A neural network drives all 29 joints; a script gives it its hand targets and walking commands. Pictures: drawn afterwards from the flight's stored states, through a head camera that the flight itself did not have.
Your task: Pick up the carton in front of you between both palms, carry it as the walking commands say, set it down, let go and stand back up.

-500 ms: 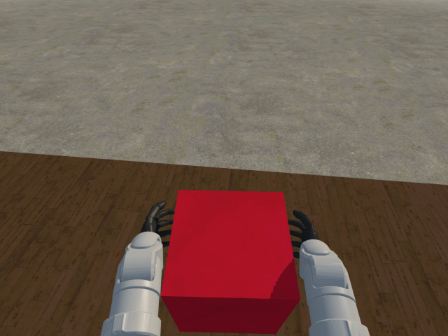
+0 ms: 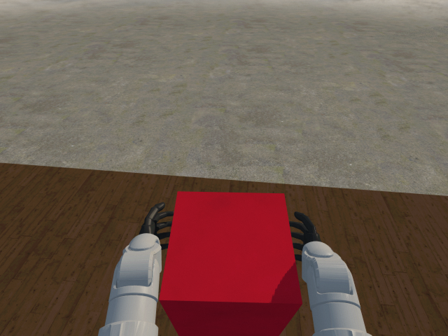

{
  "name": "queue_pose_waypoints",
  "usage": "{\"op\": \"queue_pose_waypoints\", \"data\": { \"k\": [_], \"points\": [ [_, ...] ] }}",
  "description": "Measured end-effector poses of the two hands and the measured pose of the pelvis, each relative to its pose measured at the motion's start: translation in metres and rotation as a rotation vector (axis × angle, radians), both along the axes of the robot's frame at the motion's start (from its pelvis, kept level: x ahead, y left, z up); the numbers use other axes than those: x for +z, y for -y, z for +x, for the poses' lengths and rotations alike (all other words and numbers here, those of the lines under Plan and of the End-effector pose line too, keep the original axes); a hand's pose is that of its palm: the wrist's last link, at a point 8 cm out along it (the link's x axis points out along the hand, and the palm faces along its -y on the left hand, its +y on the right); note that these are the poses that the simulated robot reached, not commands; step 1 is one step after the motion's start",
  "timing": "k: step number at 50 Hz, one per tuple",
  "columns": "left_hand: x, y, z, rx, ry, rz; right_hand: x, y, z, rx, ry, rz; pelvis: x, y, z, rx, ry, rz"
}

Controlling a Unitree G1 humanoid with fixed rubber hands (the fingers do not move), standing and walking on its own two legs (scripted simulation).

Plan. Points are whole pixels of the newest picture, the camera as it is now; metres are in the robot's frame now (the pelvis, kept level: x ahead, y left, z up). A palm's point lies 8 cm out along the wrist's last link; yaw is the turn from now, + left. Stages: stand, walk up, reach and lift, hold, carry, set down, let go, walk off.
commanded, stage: hold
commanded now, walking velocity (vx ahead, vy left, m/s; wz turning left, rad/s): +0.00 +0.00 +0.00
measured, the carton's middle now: (229, 268) +0.29 +0.00 -0.03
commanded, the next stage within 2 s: carry in 0.86 s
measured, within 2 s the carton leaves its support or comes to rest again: neither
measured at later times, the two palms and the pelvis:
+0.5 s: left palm (149, 242) +0.28 +0.15 +0.06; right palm (312, 250) +0.28 -0.15 +0.05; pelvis -0.01 +0.00 +0.00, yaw +0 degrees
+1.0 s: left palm (147, 236) +0.30 +0.16 +0.06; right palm (307, 242) +0.29 -0.14 +0.05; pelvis +0.01 +0.00 -0.01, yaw +2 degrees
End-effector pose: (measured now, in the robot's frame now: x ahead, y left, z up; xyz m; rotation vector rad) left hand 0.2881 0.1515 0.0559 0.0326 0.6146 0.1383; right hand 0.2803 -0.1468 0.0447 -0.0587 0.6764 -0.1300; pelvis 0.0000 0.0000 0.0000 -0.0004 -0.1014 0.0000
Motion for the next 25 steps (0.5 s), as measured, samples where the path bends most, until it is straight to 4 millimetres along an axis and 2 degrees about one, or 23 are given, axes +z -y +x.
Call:
{"op": "queue_pose_waypoints", "data": {
  "k": [14,25],
  "points": [
    [0.001,0.002,-0.006,0.012,-0.023,0.0,0.001,0.001,-0.004,-0.003,-0.022,0.001,-0.002,0.002,-0.011,0.002,0.021,0.0],
    [0.002,0.002,-0.003,0.016,-0.018,-0.002,0.002,0.001,-0.001,-0.004,-0.017,0.004,-0.001,0.003,-0.011,0.003,0.02,0.0]
  ]
}}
